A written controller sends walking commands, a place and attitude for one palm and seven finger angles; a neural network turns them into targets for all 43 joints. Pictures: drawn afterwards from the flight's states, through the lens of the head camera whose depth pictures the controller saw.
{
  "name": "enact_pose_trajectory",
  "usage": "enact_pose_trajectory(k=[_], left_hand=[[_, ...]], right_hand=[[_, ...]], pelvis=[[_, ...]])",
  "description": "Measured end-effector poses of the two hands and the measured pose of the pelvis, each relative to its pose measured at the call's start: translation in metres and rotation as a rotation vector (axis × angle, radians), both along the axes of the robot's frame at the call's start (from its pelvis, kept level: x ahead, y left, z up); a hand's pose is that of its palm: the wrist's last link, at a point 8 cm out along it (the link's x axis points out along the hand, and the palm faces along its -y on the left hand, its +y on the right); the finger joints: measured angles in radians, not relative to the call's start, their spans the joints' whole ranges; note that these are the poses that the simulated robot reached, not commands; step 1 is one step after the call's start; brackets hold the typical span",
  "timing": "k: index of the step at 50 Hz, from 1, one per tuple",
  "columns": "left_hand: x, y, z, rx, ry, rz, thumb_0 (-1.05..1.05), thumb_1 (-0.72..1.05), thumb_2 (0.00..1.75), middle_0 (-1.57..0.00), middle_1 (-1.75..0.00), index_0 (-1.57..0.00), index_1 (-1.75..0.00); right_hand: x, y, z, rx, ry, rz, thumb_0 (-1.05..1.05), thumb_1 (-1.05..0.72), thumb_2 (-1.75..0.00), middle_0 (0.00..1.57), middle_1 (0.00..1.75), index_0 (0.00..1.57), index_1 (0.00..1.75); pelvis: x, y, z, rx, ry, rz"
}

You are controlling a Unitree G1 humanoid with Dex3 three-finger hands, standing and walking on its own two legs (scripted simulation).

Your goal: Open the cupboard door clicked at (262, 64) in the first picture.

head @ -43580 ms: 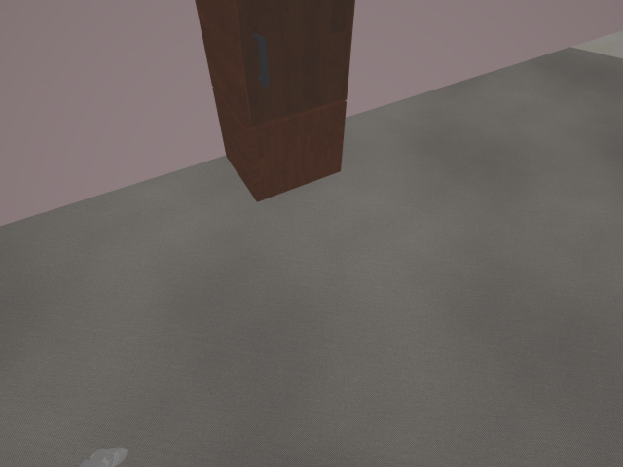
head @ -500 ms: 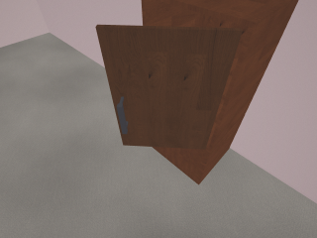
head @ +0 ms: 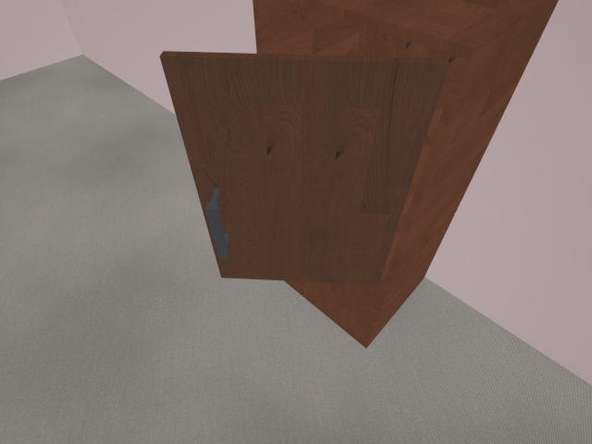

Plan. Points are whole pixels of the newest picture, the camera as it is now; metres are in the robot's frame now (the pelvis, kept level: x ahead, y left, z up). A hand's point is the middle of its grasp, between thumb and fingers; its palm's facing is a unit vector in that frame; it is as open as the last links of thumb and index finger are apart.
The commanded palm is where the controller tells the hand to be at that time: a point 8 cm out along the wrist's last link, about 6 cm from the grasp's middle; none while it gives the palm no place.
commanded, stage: look again from close up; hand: left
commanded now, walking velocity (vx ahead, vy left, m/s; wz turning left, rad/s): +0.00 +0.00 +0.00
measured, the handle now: (219, 225) +0.55 +0.19 -0.09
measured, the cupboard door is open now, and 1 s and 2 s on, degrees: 40 40 40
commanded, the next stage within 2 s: raise the hand with hooked fingers in 0.06 s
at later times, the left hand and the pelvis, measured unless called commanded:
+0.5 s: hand (185, 393) +0.20 +0.17 -0.06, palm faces +0.00 -1.00 -0.05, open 8.1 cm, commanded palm +0.15 +0.24 -0.07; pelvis +0.03 -0.03 -0.08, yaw +4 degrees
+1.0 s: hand (151, 386) +0.21 +0.23 -0.08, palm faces +0.00 -1.00 -0.05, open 11.1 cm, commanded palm +0.18 +0.27 -0.07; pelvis +0.00 -0.02 -0.12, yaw +5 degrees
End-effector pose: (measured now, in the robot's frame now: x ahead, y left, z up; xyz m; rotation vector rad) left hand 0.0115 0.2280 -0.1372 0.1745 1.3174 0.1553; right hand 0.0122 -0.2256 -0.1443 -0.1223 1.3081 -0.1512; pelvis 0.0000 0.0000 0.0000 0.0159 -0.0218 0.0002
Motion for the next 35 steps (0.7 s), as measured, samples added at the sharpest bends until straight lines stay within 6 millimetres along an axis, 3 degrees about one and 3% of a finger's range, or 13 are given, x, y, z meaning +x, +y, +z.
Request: enact_pose_trajectory(k=[9,11,16,19,21,24,28,32,35], left_hand=[[0.022,-0.009,-0.001,-0.001,0.0,0.0,0.01,0.91,0.9,-0.2,-0.3,-0.2,-0.29],[0.054,-0.005,0.018,-0.005,-0.181,0.105,0.01,0.91,0.9,-0.21,-0.3,-0.21,-0.3],[0.153,0.006,0.101,0.019,-0.859,0.161,0.02,0.87,0.88,-0.21,-0.32,-0.21,-0.32],[0.183,0.005,0.123,-0.025,-1.149,0.08,0.01,0.82,0.87,-0.21,-0.35,-0.21,-0.35],[0.187,0.0,0.122,-0.058,-1.268,-0.023,0.01,0.79,0.85,-0.21,-0.37,-0.21,-0.37],[0.176,-0.005,0.096,-0.116,-1.29,-0.174,0.0,0.73,0.82,-0.21,-0.41,-0.21,-0.41],[0.149,0.003,0.055,-0.169,-1.192,-0.112,0.01,0.63,0.79,-0.23,-0.47,-0.23,-0.47],[0.133,0.016,0.051,-0.108,-1.198,-0.052,0.01,0.54,0.75,-0.23,-0.53,-0.23,-0.53],[0.139,0.02,0.061,-0.081,-1.25,-0.113,0.01,0.47,0.72,-0.24,-0.57,-0.23,-0.57]], right_hand=[[0.025,-0.012,0.004,-0.018,-0.002,0.012,0.0,-0.91,-0.9,0.2,0.3,0.2,0.3],[0.04,-0.016,0.01,-0.043,-0.091,0.019,0.01,-0.91,-0.9,0.2,0.3,0.2,0.3],[0.111,-0.03,0.029,-0.093,-0.438,0.082,0.01,-0.91,-0.9,0.2,0.3,0.2,0.3],[0.161,-0.038,0.039,-0.099,-0.616,0.14,0.01,-0.91,-0.9,0.2,0.3,0.2,0.3],[0.193,-0.043,0.043,-0.108,-0.717,0.185,0.01,-0.91,-0.9,0.2,0.3,0.2,0.3],[0.235,-0.047,0.046,-0.127,-0.832,0.246,0.01,-0.91,-0.9,0.2,0.3,0.2,0.3],[0.274,-0.044,0.038,-0.146,-0.901,0.307,0.01,-0.91,-0.9,0.2,0.3,0.2,0.3],[0.286,-0.029,0.013,-0.124,-0.872,0.356,0.01,-0.91,-0.9,0.2,0.3,0.2,0.3],[0.278,-0.014,-0.012,-0.083,-0.803,0.377,0.01,-0.91,-0.9,0.2,0.3,0.2,0.3]], pelvis=[[0.019,-0.007,0.002,-0.008,0.002,0.002],[0.022,-0.01,0.0,-0.003,0.004,0.014],[0.027,-0.015,-0.011,-0.007,0.059,0.081],[0.028,-0.02,-0.028,-0.005,0.134,0.076],[0.028,-0.024,-0.044,-0.004,0.181,0.071],[0.027,-0.03,-0.069,-0.002,0.238,0.072],[0.027,-0.035,-0.096,-0.014,0.292,0.084],[0.025,-0.038,-0.111,-0.046,0.314,0.102],[0.021,-0.039,-0.118,-0.067,0.327,0.113]])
